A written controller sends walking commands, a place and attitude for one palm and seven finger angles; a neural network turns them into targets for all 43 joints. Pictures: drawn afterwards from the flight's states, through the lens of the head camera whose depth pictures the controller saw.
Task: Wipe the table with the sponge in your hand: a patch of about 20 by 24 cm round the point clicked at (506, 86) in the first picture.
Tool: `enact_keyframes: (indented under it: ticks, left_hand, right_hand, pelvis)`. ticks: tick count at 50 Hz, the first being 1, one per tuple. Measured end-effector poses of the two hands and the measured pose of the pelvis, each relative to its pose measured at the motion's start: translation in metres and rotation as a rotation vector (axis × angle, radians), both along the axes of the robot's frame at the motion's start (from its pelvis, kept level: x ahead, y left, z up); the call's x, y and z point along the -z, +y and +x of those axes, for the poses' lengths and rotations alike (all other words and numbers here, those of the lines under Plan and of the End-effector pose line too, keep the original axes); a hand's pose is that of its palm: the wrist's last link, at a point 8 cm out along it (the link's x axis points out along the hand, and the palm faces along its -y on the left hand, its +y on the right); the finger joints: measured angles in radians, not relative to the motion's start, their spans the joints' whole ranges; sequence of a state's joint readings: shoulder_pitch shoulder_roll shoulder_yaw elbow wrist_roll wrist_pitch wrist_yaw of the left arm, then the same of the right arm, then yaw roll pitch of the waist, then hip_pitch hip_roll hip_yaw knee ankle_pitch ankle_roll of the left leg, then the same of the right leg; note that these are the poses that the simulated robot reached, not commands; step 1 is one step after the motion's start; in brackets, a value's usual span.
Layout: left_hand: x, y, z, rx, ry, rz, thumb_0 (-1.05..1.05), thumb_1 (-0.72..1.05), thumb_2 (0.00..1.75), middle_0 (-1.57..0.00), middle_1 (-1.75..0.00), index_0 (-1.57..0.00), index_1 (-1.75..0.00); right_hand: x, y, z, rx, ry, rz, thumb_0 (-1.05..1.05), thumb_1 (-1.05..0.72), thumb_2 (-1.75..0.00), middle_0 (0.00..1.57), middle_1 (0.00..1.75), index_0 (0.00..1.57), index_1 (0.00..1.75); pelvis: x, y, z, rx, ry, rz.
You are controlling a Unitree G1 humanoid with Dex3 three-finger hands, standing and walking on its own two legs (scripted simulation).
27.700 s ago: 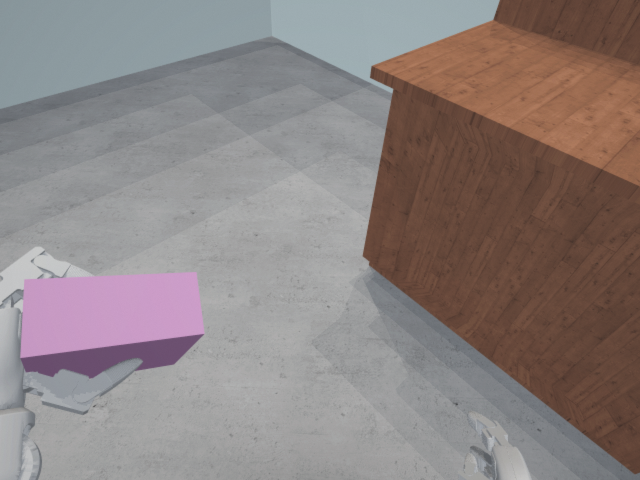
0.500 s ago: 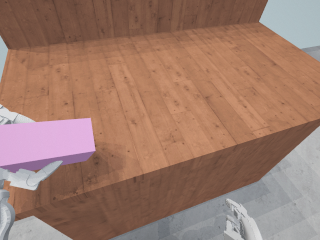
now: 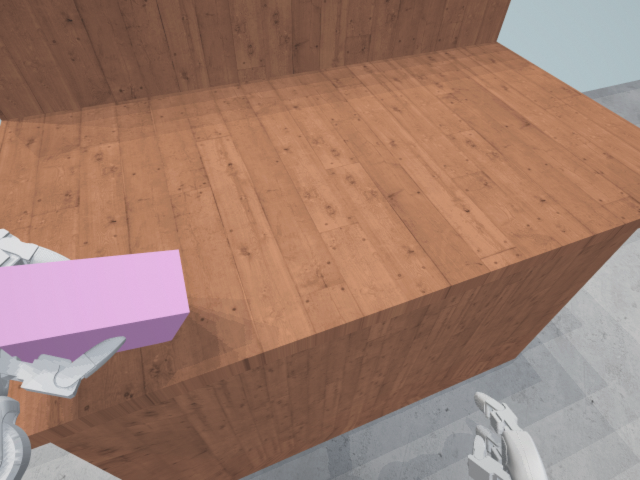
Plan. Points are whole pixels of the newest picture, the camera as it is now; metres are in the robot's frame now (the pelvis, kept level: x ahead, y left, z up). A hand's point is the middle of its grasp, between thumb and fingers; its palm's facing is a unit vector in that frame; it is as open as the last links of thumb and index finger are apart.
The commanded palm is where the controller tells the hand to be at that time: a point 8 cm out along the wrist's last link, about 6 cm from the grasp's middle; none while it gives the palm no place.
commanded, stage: look again from close up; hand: left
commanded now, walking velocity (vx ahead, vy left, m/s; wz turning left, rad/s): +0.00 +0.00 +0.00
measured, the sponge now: (128, 307) +0.24 +0.21 +0.15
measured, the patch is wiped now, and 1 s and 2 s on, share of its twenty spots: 0.00 0.00 0.00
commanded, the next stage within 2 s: turn the palm down, sponge in hand in 0.20 s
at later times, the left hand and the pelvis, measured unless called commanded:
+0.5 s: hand (58, 251) +0.27 +0.27 +0.20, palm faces +0.45 -0.80 -0.41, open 10.0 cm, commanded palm +0.18 +0.28 +0.19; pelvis +0.02 +0.00 -0.01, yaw -2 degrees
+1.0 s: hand (74, 277) +0.24 +0.24 +0.20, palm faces +0.39 -0.56 -0.73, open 10.0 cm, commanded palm +0.19 +0.27 +0.23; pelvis +0.03 -0.02 -0.01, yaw +0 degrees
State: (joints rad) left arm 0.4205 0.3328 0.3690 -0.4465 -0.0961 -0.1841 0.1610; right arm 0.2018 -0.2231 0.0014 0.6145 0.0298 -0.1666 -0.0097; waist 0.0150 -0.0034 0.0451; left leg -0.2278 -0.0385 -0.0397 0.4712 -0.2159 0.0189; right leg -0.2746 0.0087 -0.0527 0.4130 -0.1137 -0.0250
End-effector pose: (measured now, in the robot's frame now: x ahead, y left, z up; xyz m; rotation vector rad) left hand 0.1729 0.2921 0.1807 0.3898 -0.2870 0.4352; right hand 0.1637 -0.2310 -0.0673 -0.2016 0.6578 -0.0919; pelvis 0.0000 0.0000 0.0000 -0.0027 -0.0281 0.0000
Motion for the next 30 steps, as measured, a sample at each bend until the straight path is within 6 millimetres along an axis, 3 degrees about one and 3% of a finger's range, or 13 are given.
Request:
enact_keyframes:
  ticks: [15, 19, 22, 27, 30]
  left_hand:
    - [0.000, -0.003, 0.009, 0.016, 0.031, 0.000, -0.01, -0.48, 1.03, -0.73, -1.34, -0.74, -1.36]
    - [-0.032, 0.011, 0.034, 0.034, -0.045, 0.167, -0.02, -0.48, 1.03, -0.74, -1.34, -0.74, -1.35]
    - [-0.040, 0.023, 0.048, -0.018, -0.037, 0.097, -0.01, -0.48, 1.03, -0.74, -1.34, -0.74, -1.35]
    - [-0.021, 0.000, 0.048, -0.003, 0.171, 0.128, -0.01, -0.48, 1.03, -0.73, -1.34, -0.74, -1.36]
    - [-0.029, -0.015, 0.034, 0.009, 0.148, 0.196, -0.01, -0.47, 1.03, -0.73, -1.34, -0.73, -1.36]
  right_hand:
    - [0.001, 0.011, 0.013, -0.014, 0.013, 0.006, 0.01, -0.90, -0.90, 0.20, 0.30, 0.20, 0.30]
    - [0.006, 0.019, 0.016, -0.113, 0.044, -0.043, 0.01, -0.90, -0.90, 0.20, 0.30, 0.20, 0.30]
    - [0.010, 0.020, 0.025, -0.110, 0.035, -0.016, 0.01, -0.90, -0.90, 0.20, 0.30, 0.20, 0.30]
    - [0.007, 0.017, 0.044, -0.071, -0.034, 0.034, 0.01, -0.90, -0.90, 0.20, 0.30, 0.20, 0.30]
    - [0.002, 0.014, 0.055, -0.079, -0.058, 0.024, 0.01, -0.90, -0.90, 0.20, 0.30, 0.20, 0.30]
  pelvis:
    - [-0.002, 0.002, 0.009, 0.009, 0.001, -0.004]
    - [0.003, 0.000, 0.006, -0.016, -0.001, 0.000]
    - [0.004, 0.001, 0.009, 0.012, -0.006, 0.008]
    - [0.006, 0.005, 0.019, 0.036, -0.009, 0.016]
    - [0.008, 0.002, 0.024, 0.037, -0.002, 0.019]
